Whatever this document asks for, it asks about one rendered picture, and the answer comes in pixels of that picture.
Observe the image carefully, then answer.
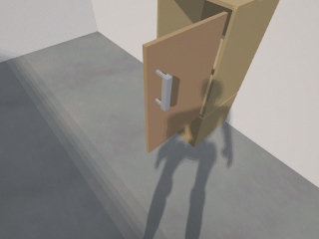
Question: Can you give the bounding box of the handle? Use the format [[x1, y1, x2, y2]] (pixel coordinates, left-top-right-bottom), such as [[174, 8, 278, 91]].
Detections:
[[155, 70, 172, 112]]

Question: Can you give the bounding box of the cupboard door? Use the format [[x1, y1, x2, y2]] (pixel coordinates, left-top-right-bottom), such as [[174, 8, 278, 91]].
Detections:
[[143, 11, 228, 153]]

